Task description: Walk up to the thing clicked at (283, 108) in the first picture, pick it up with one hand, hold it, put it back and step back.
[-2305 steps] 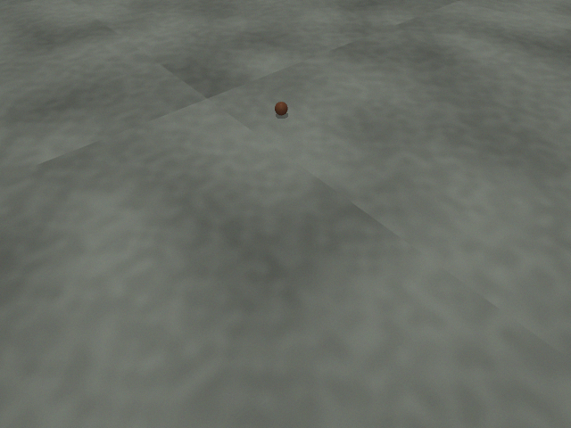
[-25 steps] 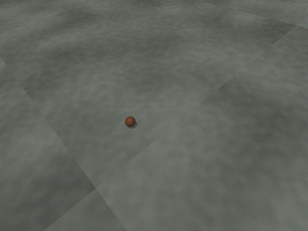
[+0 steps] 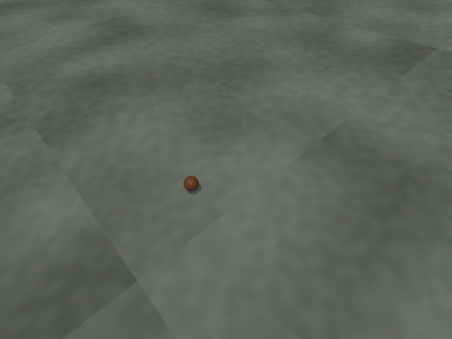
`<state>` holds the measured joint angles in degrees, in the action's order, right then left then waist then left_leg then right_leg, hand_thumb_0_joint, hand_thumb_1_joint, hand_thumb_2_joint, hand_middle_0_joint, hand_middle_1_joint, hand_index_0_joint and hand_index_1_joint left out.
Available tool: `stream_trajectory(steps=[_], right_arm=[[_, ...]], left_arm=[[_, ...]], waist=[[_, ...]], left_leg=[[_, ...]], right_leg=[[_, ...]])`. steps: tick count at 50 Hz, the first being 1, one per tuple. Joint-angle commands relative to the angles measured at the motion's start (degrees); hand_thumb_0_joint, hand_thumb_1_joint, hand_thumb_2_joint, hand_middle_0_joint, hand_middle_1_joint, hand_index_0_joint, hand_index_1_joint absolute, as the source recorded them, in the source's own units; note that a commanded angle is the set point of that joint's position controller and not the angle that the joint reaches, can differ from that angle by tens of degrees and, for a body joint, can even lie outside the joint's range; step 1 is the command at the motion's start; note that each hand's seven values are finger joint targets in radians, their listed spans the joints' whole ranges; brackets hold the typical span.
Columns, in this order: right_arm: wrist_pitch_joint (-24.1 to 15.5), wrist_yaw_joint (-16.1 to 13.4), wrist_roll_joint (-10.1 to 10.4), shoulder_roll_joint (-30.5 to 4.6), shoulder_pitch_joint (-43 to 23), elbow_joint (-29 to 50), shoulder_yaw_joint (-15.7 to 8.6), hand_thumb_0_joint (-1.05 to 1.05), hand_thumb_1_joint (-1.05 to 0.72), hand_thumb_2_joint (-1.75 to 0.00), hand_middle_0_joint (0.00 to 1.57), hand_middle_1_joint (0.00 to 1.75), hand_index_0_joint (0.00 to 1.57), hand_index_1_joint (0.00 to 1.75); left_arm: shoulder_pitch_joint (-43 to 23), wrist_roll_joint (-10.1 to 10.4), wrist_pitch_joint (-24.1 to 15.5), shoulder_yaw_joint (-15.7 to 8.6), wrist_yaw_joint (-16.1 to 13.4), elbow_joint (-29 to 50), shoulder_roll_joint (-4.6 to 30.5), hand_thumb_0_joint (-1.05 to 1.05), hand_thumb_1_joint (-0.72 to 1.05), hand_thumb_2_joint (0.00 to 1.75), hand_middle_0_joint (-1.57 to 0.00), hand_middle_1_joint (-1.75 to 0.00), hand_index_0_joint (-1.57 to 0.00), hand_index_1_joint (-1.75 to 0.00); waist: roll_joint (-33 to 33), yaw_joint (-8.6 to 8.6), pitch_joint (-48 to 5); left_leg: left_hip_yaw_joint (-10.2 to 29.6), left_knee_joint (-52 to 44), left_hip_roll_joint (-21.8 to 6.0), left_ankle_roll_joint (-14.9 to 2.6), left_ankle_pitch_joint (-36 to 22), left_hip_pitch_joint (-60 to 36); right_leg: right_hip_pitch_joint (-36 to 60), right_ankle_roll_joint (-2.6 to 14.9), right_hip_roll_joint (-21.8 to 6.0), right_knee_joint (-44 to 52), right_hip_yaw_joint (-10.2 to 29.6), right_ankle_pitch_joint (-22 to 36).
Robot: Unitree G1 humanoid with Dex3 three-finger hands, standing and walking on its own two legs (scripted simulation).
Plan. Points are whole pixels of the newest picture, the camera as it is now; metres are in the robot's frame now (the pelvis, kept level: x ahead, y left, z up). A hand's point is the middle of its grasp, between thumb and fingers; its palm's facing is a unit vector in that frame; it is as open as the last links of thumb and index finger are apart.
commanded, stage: step back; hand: left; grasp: from above
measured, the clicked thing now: (191, 183) +1.06 +0.28 -0.72
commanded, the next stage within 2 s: stand in 0.42 s
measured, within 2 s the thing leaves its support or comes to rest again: neither
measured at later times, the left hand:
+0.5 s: hand out of the picture +0.12 +0.28 -0.14, palm faces -0.02 -0.94 -0.35, open 7.3 cm
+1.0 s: hand out of the picture +0.13 +0.28 -0.14, palm faces -0.06 -0.94 -0.33, open 7.3 cm
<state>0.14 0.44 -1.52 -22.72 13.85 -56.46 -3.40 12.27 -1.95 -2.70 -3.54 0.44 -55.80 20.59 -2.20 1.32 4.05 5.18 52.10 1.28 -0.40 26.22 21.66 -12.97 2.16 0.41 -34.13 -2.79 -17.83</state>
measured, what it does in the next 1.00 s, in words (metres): steps on the spot: left foot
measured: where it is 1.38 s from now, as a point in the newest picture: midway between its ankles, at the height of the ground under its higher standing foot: outside the picture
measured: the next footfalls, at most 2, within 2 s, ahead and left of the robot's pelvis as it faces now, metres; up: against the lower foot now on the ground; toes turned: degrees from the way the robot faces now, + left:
left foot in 0.14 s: +0.11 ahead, +0.15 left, +0.00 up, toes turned +1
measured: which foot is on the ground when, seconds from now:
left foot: up 0.00-0.12, down 0.14-1.00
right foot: down 0.00-1.00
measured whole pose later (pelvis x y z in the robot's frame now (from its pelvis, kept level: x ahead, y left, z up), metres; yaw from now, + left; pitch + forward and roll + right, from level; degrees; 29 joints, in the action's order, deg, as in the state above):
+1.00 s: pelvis +0.04 +0.03 +0.02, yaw -2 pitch -2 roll +0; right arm -0.9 1.0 -0.6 -19.8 4.9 -66.8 -0.6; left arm 5.4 -0.6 -1.0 0.1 0.2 -65.8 20.0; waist 0.4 -0.5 2.9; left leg -2.3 18.5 -1.5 0.6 7.4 9.1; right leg -3.7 -1.0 -1.1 -18.0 -0.3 -12.2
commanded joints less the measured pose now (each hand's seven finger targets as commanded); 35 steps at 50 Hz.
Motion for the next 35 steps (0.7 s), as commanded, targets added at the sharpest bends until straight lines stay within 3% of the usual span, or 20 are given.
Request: stream_trajectory(steps=[1, 4, 5, 6, 7, 8, 9, 10, 12, 14, 15, 20, 21, 23, 28, 33, 35], right_arm=[[-1.22, -0.41, 0.01, -8.81, 0.37, 2.74, -2.06, 0.00, -0.90, -0.90, 0.20, 0.30, 0.20, 0.30], [-1.41, -0.46, 0.04, -7.62, -1.89, 2.46, -1.84, 0.00, -0.90, -0.90, 0.20, 0.30, 0.20, 0.30], [-1.54, -0.63, 0.06, -7.36, -0.61, 1.68, -1.85, 0.00, -0.90, -0.90, 0.20, 0.30, 0.20, 0.30], [-1.71, -0.86, 0.07, -7.63, -1.37, 1.34, -1.96, 0.00, -0.90, -0.90, 0.20, 0.30, 0.20, 0.30], [-1.89, -1.16, -0.22, -9.21, -1.85, 1.18, -2.41, 0.00, -0.90, -0.90, 0.20, 0.30, 0.20, 0.30], [-2.17, -1.46, -0.31, -11.64, -3.12, 1.93, -2.47, 0.00, -0.90, -0.90, 0.20, 0.30, 0.20, 0.30], [-2.07, -1.31, 0.49, -13.88, -6.53, 2.59, -2.35, 0.00, -0.90, -0.90, 0.20, 0.30, 0.20, 0.30], [-1.88, -1.19, 0.35, -13.74, -8.39, 2.25, -2.28, 0.00, -0.90, -0.90, 0.20, 0.30, 0.20, 0.30], [-1.57, -1.19, 0.42, -11.53, -10.96, 1.57, -1.26, 0.00, -0.90, -0.90, 0.20, 0.30, 0.20, 0.30], [-1.39, -1.09, 0.75, -9.84, -11.48, 0.87, -0.45, 0.00, -0.90, -0.90, 0.20, 0.30, 0.20, 0.30], [-1.33, -1.04, 0.71, -9.24, -11.46, 0.13, -0.30, 0.00, -0.90, -0.90, 0.20, 0.30, 0.20, 0.30], [-1.63, -0.72, 0.81, -8.94, -13.72, -2.12, 0.22, 0.00, -0.90, -0.90, 0.20, 0.30, 0.20, 0.30], [-1.97, -0.36, 1.34, -9.00, -11.79, -2.61, 0.59, 0.00, -0.90, -0.90, 0.20, 0.30, 0.20, 0.30], [-2.20, -0.24, 1.12, -9.24, -12.40, -3.44, 0.55, 0.00, -0.90, -0.90, 0.20, 0.30, 0.20, 0.30], [-2.66, -0.20, 1.13, -8.96, -13.90, -4.51, 0.60, 0.00, -0.90, -0.90, 0.20, 0.30, 0.20, 0.30], [-2.54, -0.21, 1.09, -8.72, -14.05, -5.35, 0.58, 0.00, -0.90, -0.90, 0.20, 0.30, 0.20, 0.30], [-2.52, -0.23, 1.07, -8.78, -14.31, -5.46, 0.46, 0.00, -0.90, -0.90, 0.20, 0.30, 0.20, 0.30]], left_arm=[[-2.73, 0.61, -1.78, -3.41, -1.22, 4.36, 16.23, 0.00, 0.90, 0.90, -0.20, -0.30, -0.20, -0.30], [-4.82, 1.13, -1.06, -2.47, -1.31, 4.69, 15.77, 0.00, 0.90, 0.90, -0.20, -0.30, -0.20, -0.30], [-5.98, 1.44, -0.66, -2.22, -1.33, 4.80, 15.69, 0.00, 0.90, 0.90, -0.20, -0.30, -0.20, -0.30], [-4.78, 1.52, -0.22, -1.72, -1.43, 4.61, 14.78, 0.00, 0.90, 0.90, -0.20, -0.30, -0.20, -0.30], [-4.22, 1.65, 0.06, -1.05, -1.49, 4.63, 13.40, 0.00, 0.90, 0.90, -0.20, -0.30, -0.20, -0.30], [-2.71, 2.18, 0.39, -0.67, -1.48, 4.77, 11.74, 0.00, 0.90, 0.90, -0.20, -0.30, -0.20, -0.30], [-2.16, 2.91, 1.08, -0.90, -1.63, 3.53, 12.51, 0.00, 0.90, 0.90, -0.20, -0.30, -0.20, -0.30], [-2.57, 2.36, 1.28, -0.95, -1.77, 2.40, 12.34, 0.00, 0.90, 0.90, -0.20, -0.30, -0.20, -0.30], [-2.00, 1.70, 0.72, -0.77, -1.77, 0.79, 12.22, 0.00, 0.90, 0.90, -0.20, -0.30, -0.20, -0.30], [-2.99, 1.52, 0.08, -1.22, -1.46, 0.16, 14.56, 0.00, 0.90, 0.90, -0.20, -0.30, -0.20, -0.30], [-4.29, 1.55, -0.02, -1.24, -1.38, 0.02, 14.96, 0.00, 0.90, 0.90, -0.20, -0.30, -0.20, -0.30], [-6.54, 1.61, -0.16, -0.65, -1.42, -1.70, 13.33, 0.00, 0.90, 0.90, -0.20, -0.30, -0.20, -0.30], [-6.33, 1.80, -0.01, 1.00, -0.95, -3.22, 10.94, 0.00, 0.90, 0.90, -0.20, -0.30, -0.20, -0.30], [-7.91, 1.85, 0.10, 0.93, -0.78, -3.58, 11.60, 0.00, 0.90, 0.90, -0.20, -0.30, -0.20, -0.30], [-8.39, 1.78, -0.01, 1.37, -0.69, -5.25, 11.56, 0.00, 0.90, 0.90, -0.20, -0.30, -0.20, -0.30], [-9.02, 1.64, 0.03, 1.27, -0.71, -6.12, 11.82, 0.00, 0.90, 0.90, -0.20, -0.30, -0.20, -0.30], [-8.79, 1.50, 0.09, 1.34, -0.76, -6.34, 11.52, 0.00, 0.90, 0.90, -0.20, -0.30, -0.20, -0.30]], waist=[[8.85, -0.26, -0.22], [10.48, -0.92, -2.20], [9.97, -2.04, -3.33], [7.82, -1.78, -3.50], [4.47, -1.51, -4.82], [-1.15, -0.57, -7.10], [-3.76, 0.29, -8.09], [-4.30, 0.45, -6.44], [-3.73, 1.32, -7.09], [-1.20, 0.15, -5.90], [-0.56, -0.62, -5.96], [0.98, -0.48, -7.34], [1.07, -1.90, -8.25], [1.35, -1.86, -7.14], [1.97, -1.19, -6.52], [1.80, -1.15, -5.77], [2.18, -1.07, -5.90]], left_leg=[[-0.52, -5.59, -3.02, 0.49, -2.81, 1.76], [-5.97, -16.01, -2.73, 0.18, -7.11, -6.16], [-6.91, -20.87, -2.37, -0.15, -12.81, -10.27], [-5.97, -24.94, -2.09, -0.84, -19.39, -12.69], [-1.49, -24.66, -5.57, -2.01, -27.96, -15.57], [6.46, -26.58, -12.34, -4.68, -30.90, -15.00], [10.50, -27.92, -16.49, -9.54, -26.40, -7.92], [11.15, -29.09, -17.42, -9.81, -23.27, -4.25], [6.35, -26.40, -13.67, -6.06, -24.19, -4.46], [1.37, -23.78, -8.56, -2.41, -20.30, -5.57], [0.38, -23.94, -7.97, -1.65, -19.72, -8.17], [0.07, -26.84, -9.61, -2.54, -25.46, -11.20], [0.66, -29.05, -9.58, -2.30, -24.67, -14.67], [0.89, -31.44, -9.88, -2.02, -22.48, -14.63], [-0.14, -32.96, -9.69, -1.10, -27.96, -16.83], [-0.65, -35.21, -9.25, -0.68, -22.87, -15.50], [-0.80, -35.27, -9.31, -0.51, -23.98, -16.77]], right_leg=[[-0.17, 7.51, -14.87, 12.73, 14.27, 14.06], [-1.86, 6.41, -13.74, 8.12, 9.37, 25.78], [-2.89, 5.27, -13.03, 5.32, 8.37, 26.29], [-3.26, 3.38, -11.05, 2.43, 7.60, 26.41], [-5.41, 1.55, -9.11, 0.08, 6.87, 23.05], [-5.17, -0.43, -5.45, -2.65, 5.30, 15.47], [-0.26, -1.09, -1.83, -5.16, 3.19, 1.02], [2.84, -0.82, -1.68, -3.19, 3.18, -4.47], [4.72, 0.03, -3.52, 3.19, 5.37, 2.42], [2.71, 0.99, -6.61, 7.69, 9.87, 8.62], [0.67, 1.42, -8.02, 8.91, 11.26, 9.77], [3.63, -0.34, -6.68, 10.43, 8.30, 15.38], [3.41, -0.58, -7.12, 12.39, 8.01, 13.15], [3.68, -0.98, -6.68, 13.95, 7.55, 10.55], [5.29, -1.23, -7.58, 16.45, 7.29, 14.39], [6.24, -1.56, -7.84, 18.65, 7.21, 10.76], [5.58, -1.43, -7.90, 18.85, 7.19, 11.27]])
